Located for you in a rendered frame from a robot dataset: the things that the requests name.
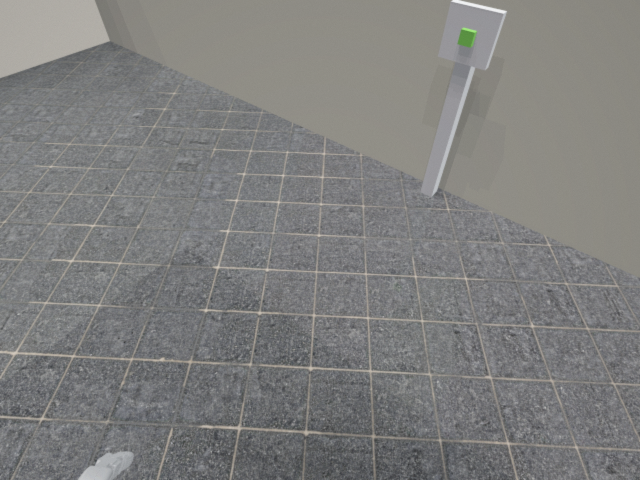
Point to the robot left hand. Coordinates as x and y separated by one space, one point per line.
108 466

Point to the panel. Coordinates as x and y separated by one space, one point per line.
487 22

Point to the button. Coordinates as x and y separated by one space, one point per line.
467 37

